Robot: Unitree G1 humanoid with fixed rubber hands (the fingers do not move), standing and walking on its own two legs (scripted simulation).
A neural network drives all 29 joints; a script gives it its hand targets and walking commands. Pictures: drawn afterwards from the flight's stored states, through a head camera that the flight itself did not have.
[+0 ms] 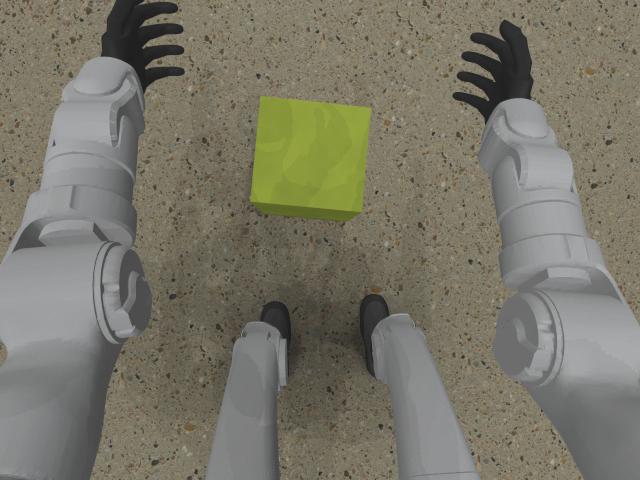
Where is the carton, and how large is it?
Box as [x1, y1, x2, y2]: [250, 96, 370, 221]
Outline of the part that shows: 260,96 250,201 263,213 347,221 361,211 370,108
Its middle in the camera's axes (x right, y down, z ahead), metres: -0.02 -0.16 +0.85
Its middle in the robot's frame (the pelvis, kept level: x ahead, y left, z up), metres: +0.54 +0.00 -0.53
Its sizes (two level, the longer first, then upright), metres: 0.210 0.200 0.250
